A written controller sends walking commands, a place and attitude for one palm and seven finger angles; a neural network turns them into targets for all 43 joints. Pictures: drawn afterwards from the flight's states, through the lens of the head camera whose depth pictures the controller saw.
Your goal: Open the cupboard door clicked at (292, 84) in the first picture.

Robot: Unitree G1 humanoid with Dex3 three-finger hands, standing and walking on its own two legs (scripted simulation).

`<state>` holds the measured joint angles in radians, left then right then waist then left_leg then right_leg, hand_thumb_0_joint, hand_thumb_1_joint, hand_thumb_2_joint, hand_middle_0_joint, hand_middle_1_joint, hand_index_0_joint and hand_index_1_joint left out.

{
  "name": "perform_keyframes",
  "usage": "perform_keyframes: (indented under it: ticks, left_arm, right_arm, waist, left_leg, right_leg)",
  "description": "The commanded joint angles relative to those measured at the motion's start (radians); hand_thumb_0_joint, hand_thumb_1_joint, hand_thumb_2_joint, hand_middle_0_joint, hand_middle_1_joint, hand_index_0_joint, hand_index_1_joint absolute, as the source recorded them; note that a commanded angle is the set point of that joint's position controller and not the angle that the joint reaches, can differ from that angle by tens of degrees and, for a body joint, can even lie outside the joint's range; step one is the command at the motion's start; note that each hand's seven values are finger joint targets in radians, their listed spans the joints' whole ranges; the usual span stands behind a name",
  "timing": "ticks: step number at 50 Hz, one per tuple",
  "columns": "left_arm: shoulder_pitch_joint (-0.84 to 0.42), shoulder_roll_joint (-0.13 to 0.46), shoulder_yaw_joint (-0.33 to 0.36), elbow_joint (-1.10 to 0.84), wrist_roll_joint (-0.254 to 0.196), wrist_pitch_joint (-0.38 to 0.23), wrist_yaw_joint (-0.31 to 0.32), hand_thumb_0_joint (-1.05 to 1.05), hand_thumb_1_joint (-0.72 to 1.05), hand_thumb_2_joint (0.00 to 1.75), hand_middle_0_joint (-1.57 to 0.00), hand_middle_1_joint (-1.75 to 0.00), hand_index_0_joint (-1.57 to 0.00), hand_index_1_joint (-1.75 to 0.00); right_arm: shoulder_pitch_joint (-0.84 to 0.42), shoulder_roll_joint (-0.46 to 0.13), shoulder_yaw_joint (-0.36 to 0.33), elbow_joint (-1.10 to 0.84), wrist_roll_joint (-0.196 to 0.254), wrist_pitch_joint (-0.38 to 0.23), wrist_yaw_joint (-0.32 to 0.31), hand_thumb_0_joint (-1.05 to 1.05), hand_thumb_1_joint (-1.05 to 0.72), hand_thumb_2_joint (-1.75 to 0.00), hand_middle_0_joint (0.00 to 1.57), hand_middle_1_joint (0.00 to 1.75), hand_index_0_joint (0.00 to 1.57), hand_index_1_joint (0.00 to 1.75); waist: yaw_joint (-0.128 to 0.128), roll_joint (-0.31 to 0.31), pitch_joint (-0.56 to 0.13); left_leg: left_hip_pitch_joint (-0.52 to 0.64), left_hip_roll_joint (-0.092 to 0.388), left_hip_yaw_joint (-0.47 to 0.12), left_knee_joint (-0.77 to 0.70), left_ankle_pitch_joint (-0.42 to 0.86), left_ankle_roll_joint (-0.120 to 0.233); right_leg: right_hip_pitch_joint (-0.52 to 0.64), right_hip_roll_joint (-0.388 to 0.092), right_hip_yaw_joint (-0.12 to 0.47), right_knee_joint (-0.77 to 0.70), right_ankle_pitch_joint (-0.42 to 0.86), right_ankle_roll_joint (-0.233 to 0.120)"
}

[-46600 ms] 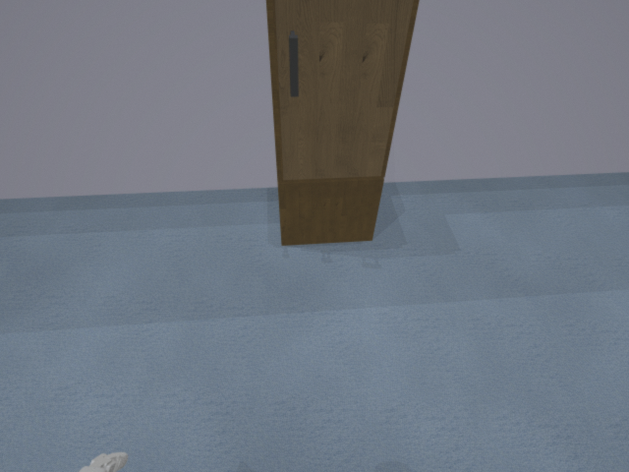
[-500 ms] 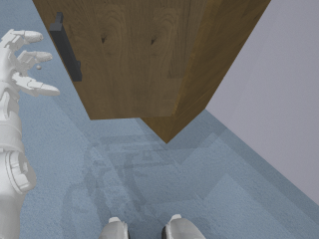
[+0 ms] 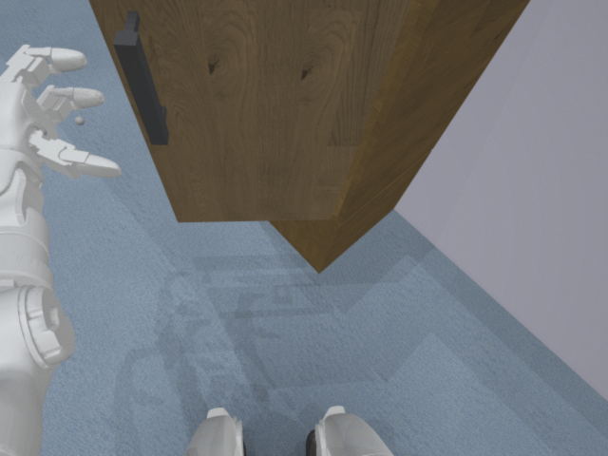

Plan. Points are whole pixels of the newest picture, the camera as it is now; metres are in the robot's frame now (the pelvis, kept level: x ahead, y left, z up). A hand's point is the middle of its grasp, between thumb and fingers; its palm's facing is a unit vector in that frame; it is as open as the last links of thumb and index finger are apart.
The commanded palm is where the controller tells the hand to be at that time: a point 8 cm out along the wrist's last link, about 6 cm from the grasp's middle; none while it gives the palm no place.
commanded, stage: move the hooked fingers beside the handle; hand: left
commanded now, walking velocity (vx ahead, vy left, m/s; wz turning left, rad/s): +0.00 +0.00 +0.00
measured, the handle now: (147, 84) +0.57 +0.17 +0.09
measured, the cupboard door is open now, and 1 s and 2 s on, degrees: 52 52 52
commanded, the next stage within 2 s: slide the fingers in behind the handle in 0.04 s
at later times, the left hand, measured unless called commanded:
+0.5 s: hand (109, 117) +0.52 +0.21 +0.09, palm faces -0.01 -1.00 -0.01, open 14.0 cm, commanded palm +0.50 +0.24 +0.09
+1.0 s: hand (139, 123) +0.51 +0.17 +0.09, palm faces +0.00 -1.00 -0.01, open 14.0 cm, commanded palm +0.48 +0.21 +0.09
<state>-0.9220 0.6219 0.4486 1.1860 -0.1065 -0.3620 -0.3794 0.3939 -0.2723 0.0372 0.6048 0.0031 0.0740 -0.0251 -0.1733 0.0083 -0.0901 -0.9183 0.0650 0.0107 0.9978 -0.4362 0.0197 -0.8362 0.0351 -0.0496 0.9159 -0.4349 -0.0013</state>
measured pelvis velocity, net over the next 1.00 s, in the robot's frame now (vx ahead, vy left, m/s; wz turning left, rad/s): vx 0.00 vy -0.01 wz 0.01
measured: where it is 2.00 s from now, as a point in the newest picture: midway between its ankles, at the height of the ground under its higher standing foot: outside the picture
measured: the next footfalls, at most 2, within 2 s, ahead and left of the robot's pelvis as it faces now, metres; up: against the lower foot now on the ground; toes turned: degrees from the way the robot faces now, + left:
none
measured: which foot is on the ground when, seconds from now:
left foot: down 0.00-1.00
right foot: down 0.00-1.00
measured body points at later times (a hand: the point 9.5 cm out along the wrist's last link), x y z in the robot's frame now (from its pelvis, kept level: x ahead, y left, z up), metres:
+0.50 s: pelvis +0.00 +0.00 +0.00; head +0.13 +0.02 +0.43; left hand +0.51 +0.26 +0.09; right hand -0.02 -0.27 -0.10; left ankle +0.01 +0.10 -0.68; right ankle +0.00 -0.13 -0.68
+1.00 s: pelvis +0.00 -0.01 +0.00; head +0.12 +0.01 +0.44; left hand +0.50 +0.23 +0.09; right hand +0.02 -0.27 -0.11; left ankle +0.01 +0.10 -0.68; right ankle +0.00 -0.13 -0.68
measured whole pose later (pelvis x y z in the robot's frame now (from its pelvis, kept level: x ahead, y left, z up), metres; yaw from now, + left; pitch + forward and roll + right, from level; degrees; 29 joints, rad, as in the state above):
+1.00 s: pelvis +0.00 -0.01 +0.00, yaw +0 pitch +20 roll -3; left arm -0.90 0.47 0.37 1.15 -0.09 -0.36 -0.24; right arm 0.40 -0.25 0.02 0.61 0.00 0.07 0.01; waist -0.17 0.02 -0.11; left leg -0.89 0.06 0.01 0.99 -0.44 0.01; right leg -0.82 0.04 -0.05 0.93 -0.45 -0.01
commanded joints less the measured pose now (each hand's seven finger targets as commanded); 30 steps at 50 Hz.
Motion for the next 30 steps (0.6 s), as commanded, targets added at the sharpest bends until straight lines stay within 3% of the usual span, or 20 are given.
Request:
perform_keyframes:
  ticks: [1, 2, 3, 5, 7, 10, 12, 13, 18, 21, 24, 27, 30]
  left_arm:
    - [-0.469, 0.260, 0.005, -0.208, -0.020, -0.054, 0.004, 0.00, -0.50, 0.30, -0.30, -1.20, -0.30, -1.20]
    - [-0.423, 0.265, 0.010, -0.151, -0.017, -0.033, 0.002, 0.00, -0.50, 0.30, -0.30, -1.20, -0.30, -1.20]
    - [-0.447, 0.247, -0.019, -0.140, -0.016, -0.019, 0.000, 0.00, -0.50, 0.30, -0.30, -1.20, -0.30, -1.20]
    - [-0.460, 0.247, -0.016, -0.127, -0.018, -0.008, 0.005, 0.00, -0.50, 0.30, -0.30, -1.20, -0.30, -1.20]
    - [-0.452, 0.289, 0.015, -0.138, -0.013, -0.014, 0.011, 0.00, -0.50, 0.30, -0.30, -1.20, -0.30, -1.20]
    - [-0.489, 0.215, -0.024, -0.208, -0.027, -0.052, 0.017, 0.00, -0.50, 0.30, -0.30, -1.20, -0.30, -1.20]
    - [-0.479, 0.242, -0.004, -0.185, -0.022, -0.062, 0.022, 0.00, -0.50, 0.30, -0.30, -1.20, -0.30, -1.20]
    - [-0.487, 0.230, -0.014, -0.165, -0.023, -0.057, 0.024, 0.00, -0.50, 0.30, -0.30, -1.20, -0.30, -1.20]
    - [-0.481, 0.263, 0.009, -0.153, -0.001, -0.034, 0.046, 0.00, -0.50, 0.30, -0.30, -1.20, -0.30, -1.20]
    - [-0.536, 0.276, 0.010, -0.214, 0.006, -0.048, 0.063, 0.00, -0.50, 0.30, -0.30, -1.20, -0.30, -1.20]
    - [-0.509, 0.225, -0.010, -0.245, 0.003, -0.061, 0.073, 0.00, -0.50, 0.30, -0.30, -1.20, -0.30, -1.20]
    - [-0.490, 0.176, -0.033, -0.214, -0.006, -0.053, 0.080, 0.00, -0.50, 0.30, -0.30, -1.20, -0.30, -1.20]
    - [-0.457, 0.193, -0.011, -0.185, -0.008, -0.027, 0.087, 0.00, -0.50, 0.30, -0.30, -1.20, -0.30, -1.20]
  right_arm:
    - [0.179, -0.194, -0.068, -0.032, 0.005, -0.006, -0.016, 0.00, -0.90, -0.90, 0.20, 0.30, 0.20, 0.30]
    - [0.179, -0.195, -0.065, -0.034, 0.006, -0.003, -0.015, 0.00, -0.90, -0.90, 0.20, 0.30, 0.20, 0.30]
    - [0.177, -0.198, -0.061, -0.035, 0.008, 0.000, -0.017, 0.00, -0.90, -0.90, 0.20, 0.30, 0.20, 0.30]
    - [0.184, -0.200, -0.060, -0.040, 0.007, -0.004, -0.020, 0.00, -0.90, -0.90, 0.20, 0.30, 0.20, 0.30]
    - [0.187, -0.203, -0.060, -0.042, 0.003, -0.005, -0.022, 0.00, -0.90, -0.90, 0.20, 0.30, 0.20, 0.30]
    - [0.188, -0.190, -0.063, -0.042, -0.003, -0.015, -0.015, 0.00, -0.90, -0.90, 0.20, 0.30, 0.20, 0.30]
    - [0.191, -0.195, -0.063, -0.034, -0.003, -0.014, -0.012, 0.00, -0.90, -0.90, 0.20, 0.30, 0.20, 0.30]
    - [0.190, -0.196, -0.063, -0.031, -0.001, -0.015, -0.012, 0.00, -0.90, -0.90, 0.20, 0.30, 0.20, 0.30]
    - [0.201, -0.195, -0.063, -0.034, -0.002, -0.017, -0.011, 0.00, -0.90, -0.90, 0.20, 0.30, 0.20, 0.30]
    - [0.204, -0.192, -0.064, -0.034, -0.005, -0.018, -0.011, 0.00, -0.90, -0.90, 0.20, 0.30, 0.20, 0.30]
    - [0.204, -0.185, -0.068, -0.034, -0.008, -0.020, -0.002, 0.00, -0.90, -0.90, 0.20, 0.30, 0.20, 0.30]
    - [0.203, -0.182, -0.071, -0.028, -0.007, -0.017, 0.002, 0.00, -0.90, -0.90, 0.20, 0.30, 0.20, 0.30]
    - [0.215, -0.186, -0.070, -0.030, -0.006, -0.012, 0.004, 0.00, -0.90, -0.90, 0.20, 0.30, 0.20, 0.30]
  waist:
    - [-0.014, 0.203, -0.499]
    - [-0.008, 0.184, -0.454]
    - [-0.025, 0.160, -0.413]
    - [-0.028, 0.137, -0.389]
    - [-0.016, 0.147, -0.412]
    - [-0.024, 0.182, -0.461]
    - [-0.021, 0.158, -0.465]
    - [-0.031, 0.143, -0.444]
    - [-0.017, 0.171, -0.458]
    - [-0.023, 0.192, -0.500]
    - [-0.012, 0.224, -0.535]
    - [-0.024, 0.184, -0.500]
    - [-0.016, 0.149, -0.473]
  left_leg:
    - [0.514, -0.024, -0.074, -0.082, 0.460, 0.006]
    - [0.471, -0.027, -0.068, -0.086, 0.431, 0.008]
    - [0.437, -0.027, -0.069, -0.094, 0.387, 0.011]
    - [0.416, -0.029, -0.071, -0.100, 0.356, 0.016]
    - [0.417, -0.027, -0.070, -0.099, 0.366, 0.013]
    - [0.467, -0.028, -0.069, -0.084, 0.407, 0.012]
    - [0.454, -0.025, -0.074, -0.081, 0.389, 0.009]
    - [0.428, -0.027, -0.071, -0.080, 0.360, 0.013]
    - [0.406, -0.031, -0.063, -0.083, 0.348, 0.014]
    - [0.442, -0.027, -0.068, -0.076, 0.392, 0.013]
    - [0.494, -0.026, -0.071, -0.070, 0.440, 0.005]
    - [0.470, -0.028, -0.068, -0.073, 0.434, 0.008]
    - [0.432, -0.032, -0.059, -0.079, 0.430, 0.013]
  right_leg:
    - [0.061, 0.033, 0.007, -0.094, 0.336, -0.015]
    - [0.066, 0.032, 0.006, -0.101, 0.323, -0.015]
    - [0.057, 0.031, 0.006, -0.106, 0.299, -0.013]
    - [0.055, 0.032, 0.004, -0.110, 0.275, -0.015]
    - [0.064, 0.030, 0.007, -0.105, 0.283, -0.015]
    - [0.049, 0.033, 0.007, -0.096, 0.301, -0.018]
    - [0.046, 0.034, 0.008, -0.093, 0.286, -0.015]
    - [0.043, 0.033, 0.011, -0.098, 0.273, -0.013]
    - [0.063, 0.030, 0.013, -0.095, 0.273, -0.013]
    - [0.065, 0.031, 0.014, -0.085, 0.306, -0.012]
    - [0.059, 0.035, 0.009, -0.082, 0.323, -0.016]
    - [0.066, 0.036, 0.006, -0.087, 0.335, -0.013]
    - [0.102, 0.036, 0.007, -0.090, 0.358, -0.014]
